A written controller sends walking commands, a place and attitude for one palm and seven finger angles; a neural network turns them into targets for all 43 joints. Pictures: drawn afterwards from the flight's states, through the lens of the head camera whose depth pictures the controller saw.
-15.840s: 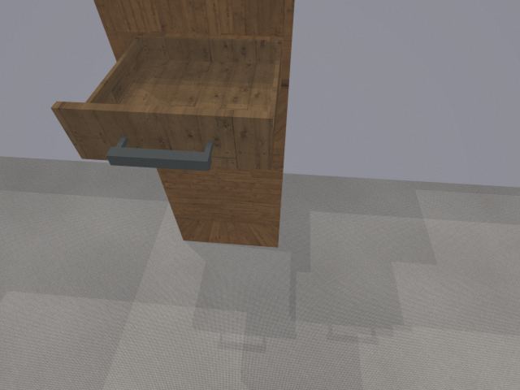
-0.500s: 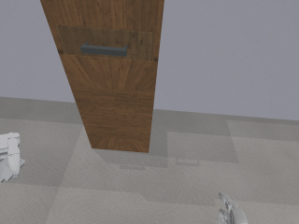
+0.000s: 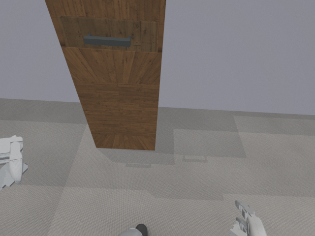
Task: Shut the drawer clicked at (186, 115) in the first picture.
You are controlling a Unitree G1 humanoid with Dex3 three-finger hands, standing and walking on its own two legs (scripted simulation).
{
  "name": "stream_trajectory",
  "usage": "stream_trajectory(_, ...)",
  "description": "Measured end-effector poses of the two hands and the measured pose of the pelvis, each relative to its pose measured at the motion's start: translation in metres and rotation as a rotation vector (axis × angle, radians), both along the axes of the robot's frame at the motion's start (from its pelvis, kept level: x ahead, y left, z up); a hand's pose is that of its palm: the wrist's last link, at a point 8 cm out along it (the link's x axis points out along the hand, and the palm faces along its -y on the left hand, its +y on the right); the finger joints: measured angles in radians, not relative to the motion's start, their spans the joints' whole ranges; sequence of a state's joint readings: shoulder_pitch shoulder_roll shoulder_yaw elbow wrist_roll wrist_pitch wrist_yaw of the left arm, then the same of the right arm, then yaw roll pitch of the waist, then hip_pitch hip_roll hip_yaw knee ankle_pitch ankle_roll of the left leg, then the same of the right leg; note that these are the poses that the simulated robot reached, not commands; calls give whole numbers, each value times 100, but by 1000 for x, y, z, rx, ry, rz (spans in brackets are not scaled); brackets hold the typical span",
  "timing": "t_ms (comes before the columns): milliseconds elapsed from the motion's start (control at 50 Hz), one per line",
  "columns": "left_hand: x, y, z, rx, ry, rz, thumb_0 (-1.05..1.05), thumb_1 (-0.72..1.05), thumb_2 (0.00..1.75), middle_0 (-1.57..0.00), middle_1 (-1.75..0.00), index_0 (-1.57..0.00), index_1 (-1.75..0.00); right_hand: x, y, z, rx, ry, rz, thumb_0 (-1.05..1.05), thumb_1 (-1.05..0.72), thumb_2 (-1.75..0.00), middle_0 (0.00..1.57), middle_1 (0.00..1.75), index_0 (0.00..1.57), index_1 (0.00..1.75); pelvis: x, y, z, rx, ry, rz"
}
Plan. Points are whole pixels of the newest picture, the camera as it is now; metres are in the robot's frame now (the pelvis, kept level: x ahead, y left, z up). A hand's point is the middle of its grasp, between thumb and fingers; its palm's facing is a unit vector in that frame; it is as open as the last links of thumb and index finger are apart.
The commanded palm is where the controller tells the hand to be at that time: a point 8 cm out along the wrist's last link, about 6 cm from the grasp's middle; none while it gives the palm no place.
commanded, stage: stop stepping back and stand still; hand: left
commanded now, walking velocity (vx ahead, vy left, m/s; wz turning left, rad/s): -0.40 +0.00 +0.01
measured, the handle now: (108, 38) +0.79 +0.24 +0.11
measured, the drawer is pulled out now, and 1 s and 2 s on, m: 0.00 0.00 0.00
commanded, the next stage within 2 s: let the arm hang, fingers relaxed in 1.30 s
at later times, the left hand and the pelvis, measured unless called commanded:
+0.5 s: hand (8, 189) +0.16 +0.26 +0.16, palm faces +0.35 -0.84 -0.42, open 3.2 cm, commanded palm +0.11 +0.30 +0.19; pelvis -0.02 +0.02 +0.00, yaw -1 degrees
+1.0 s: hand (20, 169) +0.20 +0.26 +0.16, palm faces +0.37 -0.82 -0.43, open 3.3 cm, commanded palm +0.14 +0.29 +0.19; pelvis +0.01 +0.01 +0.01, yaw -1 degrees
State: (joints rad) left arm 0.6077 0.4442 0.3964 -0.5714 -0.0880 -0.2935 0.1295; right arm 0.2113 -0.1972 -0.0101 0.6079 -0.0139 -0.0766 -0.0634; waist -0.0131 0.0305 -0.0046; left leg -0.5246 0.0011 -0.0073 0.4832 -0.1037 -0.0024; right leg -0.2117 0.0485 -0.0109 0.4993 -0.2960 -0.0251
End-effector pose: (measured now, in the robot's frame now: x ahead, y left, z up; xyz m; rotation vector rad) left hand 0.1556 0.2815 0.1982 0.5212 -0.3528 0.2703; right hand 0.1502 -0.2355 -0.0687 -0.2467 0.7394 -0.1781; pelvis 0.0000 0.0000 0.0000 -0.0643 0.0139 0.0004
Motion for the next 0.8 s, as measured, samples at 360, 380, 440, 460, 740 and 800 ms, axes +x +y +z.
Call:
stream_trajectory(360,-26,8,-2,-2,91,26,1,89,90,-140,-160,-141,-160,-37,32,8,46,-41,8,1,-90,-90,21,30,20,30,-25,16,10,33,7,-31)
stream_trajectory(380,-28,8,-3,-4,99,26,1,89,90,-140,-160,-141,-160,-38,31,6,47,-34,7,1,-90,-90,21,30,20,30,-26,16,10,30,1,-29)
stream_trajectory(440,-31,10,-9,-28,115,46,1,89,90,-140,-160,-141,-160,-41,24,-2,38,-7,-12,1,-90,-90,21,30,20,30,-26,19,7,19,-10,-25)
stream_trajectory(460,-32,12,-13,-40,117,56,1,89,90,-140,-160,-141,-160,-42,21,-5,30,1,-21,1,-90,-90,21,30,20,30,-25,20,6,15,-15,-24)
stream_trajectory(740,-19,11,-2,-13,88,67,1,89,90,-140,-160,-141,-160,-30,24,4,44,-33,-8,2,-90,-90,20,30,20,30,-17,17,11,47,-13,-5)
stream_trajectory(800,-20,9,-7,-21,115,64,1,89,90,-140,-160,-141,-160,-23,22,-2,52,-14,-5,1,-90,-90,21,30,20,30,-11,17,8,31,-6,-9)
